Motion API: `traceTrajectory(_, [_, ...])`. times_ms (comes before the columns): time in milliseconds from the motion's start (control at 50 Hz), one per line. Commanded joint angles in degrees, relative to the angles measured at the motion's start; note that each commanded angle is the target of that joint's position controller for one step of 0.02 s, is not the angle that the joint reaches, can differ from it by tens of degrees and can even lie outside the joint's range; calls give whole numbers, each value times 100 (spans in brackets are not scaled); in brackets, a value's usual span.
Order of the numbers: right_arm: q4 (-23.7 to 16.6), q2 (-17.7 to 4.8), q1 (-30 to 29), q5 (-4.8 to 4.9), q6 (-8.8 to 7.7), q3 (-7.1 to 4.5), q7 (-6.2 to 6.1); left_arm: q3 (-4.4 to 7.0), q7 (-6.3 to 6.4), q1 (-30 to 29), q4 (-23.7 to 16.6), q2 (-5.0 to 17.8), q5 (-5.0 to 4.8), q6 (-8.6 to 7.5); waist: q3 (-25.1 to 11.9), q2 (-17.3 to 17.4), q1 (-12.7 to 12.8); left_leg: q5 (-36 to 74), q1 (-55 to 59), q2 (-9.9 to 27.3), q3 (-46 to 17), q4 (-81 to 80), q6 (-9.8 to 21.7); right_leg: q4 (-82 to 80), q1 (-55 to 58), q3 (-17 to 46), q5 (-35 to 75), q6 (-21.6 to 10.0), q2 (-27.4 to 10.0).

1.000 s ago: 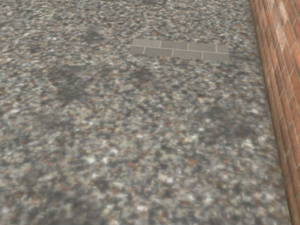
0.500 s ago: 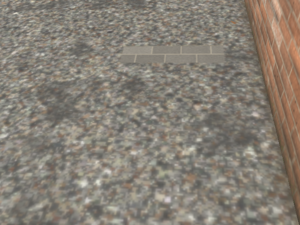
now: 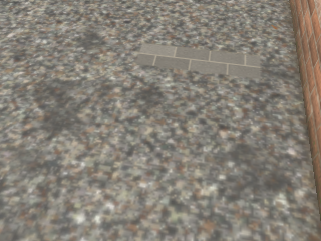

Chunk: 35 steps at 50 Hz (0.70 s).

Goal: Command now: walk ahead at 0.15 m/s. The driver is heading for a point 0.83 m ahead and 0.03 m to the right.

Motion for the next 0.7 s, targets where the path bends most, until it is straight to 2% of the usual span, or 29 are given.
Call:
traceTrajectory(20, [275, -1166, 2077, 203, 43, -254, 12, 125, 111, 1455, -75, 437, -126, 131, -2694, 466, -343, 4896, 4040, 2608, -3015, -235, 1427, 3373, -2052, 586, -634, -69, 61])
traceTrajectory(40, [98, -813, 1421, 263, 110, -169, -15, 160, 87, 904, -158, 550, 63, 211, -1900, 219, -255, 3119, 3131, 2297, -2772, -785, 1379, 3401, -2252, 548, -259, -36, -89])
traceTrajectory(60, [6, -494, 989, 245, 124, -58, -52, 152, 56, 329, -299, 501, 204, 244, -1208, 39, -177, 2056, 2324, 1991, -2400, -1223, 1149, 2999, -2270, 543, 79, -33, -254])
traceTrajectory(80, [118, -374, 924, 176, 134, -15, -121, 162, 33, 157, -284, 491, 331, 331, -863, -11, -74, 2009, 1754, 1750, -1989, -1436, 944, 2590, -2034, 623, 348, 29, -352])
traceTrajectory(100, [184, -336, 972, 159, 146, 11, -173, 137, 10, 207, -255, 390, 351, 431, -728, 46, 41, 1950, 1257, 1564, -1610, -1567, 770, 2147, -1613, 585, 434, 71, -423])
traceTrajectory(140, [309, -306, 1097, 105, 113, 43, -198, 73, 22, 246, -156, 233, 281, 551, -768, 121, 120, 1896, 1022, 1290, -1235, -1575, 540, 1329, -1159, 417, 385, 127, -325])
traceTrajectory(160, [359, -397, 1199, 97, 104, 24, -206, 60, 44, 175, -133, 231, 252, 591, -804, 196, 93, 1608, 1059, 1252, -1198, -1601, 493, 986, -1092, 360, 332, 142, -279])
traceTrajectory(220, [348, -613, 1295, 124, 155, -36, -193, 8, 98, -163, -55, 281, 258, 670, -717, 319, -27, -388, 948, 1256, -1410, -1931, 340, 396, -1035, 252, 515, 153, -265])
traceTrajectory(260, [350, -624, 1288, 170, 238, -62, -198, -8, 85, -378, -26, 346, 262, 690, -484, 385, -71, -1830, 636, 1229, -1529, -2227, 226, 170, -951, 197, 731, 121, -276])
traceTrajectory(300, [408, -828, 1451, 212, 336, -172, -203, -3, 43, -315, 22, 444, 314, 641, -389, 510, -67, -3014, 471, 1296, -1778, -2540, 239, 255, -901, -56, 550, 43, -162])
traceTrajectory(320, [424, -875, 1515, 220, 381, -215, -202, 4, 25, -278, 40, 476, 329, 605, -317, 467, -54, -3350, 446, 1366, -1900, -2631, 277, 293, -931, -132, 398, -26, -145])
traceTrajectory(340, [435, -809, 1548, 275, 401, -211, -215, 17, 21, -313, 18, 492, 332, 559, -202, 335, -43, -3530, 408, 1426, -2025, -2695, 290, 193, -940, -193, 274, -122, -124])
traceTrajectory(380, [414, -809, 1463, 286, 425, -241, -222, -16, 17, -64, 129, 292, 308, 477, -53, 209, 89, -3644, 322, 1358, -1950, -2608, 241, -471, -655, -236, 380, -329, -109])
traceTrajectory(400, [362, -862, 1346, 238, 450, -287, -207, -45, 20, 238, 268, 173, 292, 449, 1, 207, 198, -3694, 204, 1209, -1755, -2414, 164, -1087, -333, -240, 570, -451, -97])
traceTrajectory(420, [279, -737, 1203, 243, 455, -284, -188, -28, 45, 426, 360, 249, 300, 420, 198, 41, 236, -3618, -23, 972, -1537, -2092, 6, -1844, -86, -89, 490, -593, -122])
traceTrajectory(440, [150, -503, 1063, 260, 435, -243, -154, 26, 93, 628, 416, 502, 340, 375, 216, -558, 232, -3366, -449, 602, -1159, -1199, -163, -2545, 217, 796, -213, -753, -724])
traceTrajectory(460, [-73, -249, 748, 333, 366, -175, -97, 126, 109, 717, 402, 888, 214, 334, 311, -1505, 273, -2634, -1206, -130, -282, 108, -400, -3480, 237, 2505, -1643, -1107, -1729])
traceTrajectory(480, [-145, -490, 496, 125, 336, -195, -44, 199, 120, 186, 339, 955, 163, 313, 827, -1482, 102, -1845, -1351, -4, -249, 967, -378, -3812, -408, 2959, -1636, -1198, -2257])
traceTrajectory(500, [-153, -659, 458, 39, 335, -250, 39, 185, 126, -71, 240, 808, 155, 255, 738, -939, -81, -1519, -1431, 115, -429, 1361, -373, -3851, -421, 2749, -1184, -1040, -2098])
traceTrajectory(520, [-69, -650, 657, 26, 323, -264, 90, 212, 113, -160, 221, 830, 160, 204, 545, -680, -226, -1341, -1431, 146, -469, 1538, -395, -3752, -229, 2352, -649, -871, -1881])
traceTrajectory(540, [8, -608, 755, 48, 301, -255, 103, 246, 107, -192, 201, 881, 173, 145, 409, -587, -290, -1126, -1443, 172, -483, 1802, -417, -3625, -67, 2046, -68, -794, -1716])
traceTrajectory(560, [56, -584, 802, 19, 284, -250, 117, 250, 101, -79, 234, 837, 163, 89, 249, -493, -281, -989, -1449, 202, -418, 2029, -456, -3508, 65, 1722, 402, -773, -1581])
traceTrajectory(580, [41, -538, 737, 18, 273, -241, 114, 251, 88, 62, 278, 789, 158, 46, 158, -492, -240, -874, -1489, 244, -381, 2155, -494, -3435, 152, 1538, 709, -776, -1504])
traceTrajectory(640, [-184, -478, 163, 28, 276, -205, 104, 242, 70, 373, 358, 702, 190, -14, 211, -577, -64, -643, -1735, 417, -326, 2047, -616, -3354, 271, 1319, 1314, -892, -1478])
traceTrajectory(680, [-366, -400, -197, 40, 290, -161, 129, 271, 78, 407, 328, 745, 212, -34, 243, -669, 19, -686, -1579, 483, -308, 1593, -649, -3283, 283, 1131, 1750, -917, -1465])
traceTrajectory(700, [-447, -386, -374, 47, 300, -137, 163, 302, 83, 389, 328, 863, 211, -38, 275, -759, 68, -746, -1357, 491, -304, 1320, -632, -3260, 228, 1077, 1951, -932, -1461])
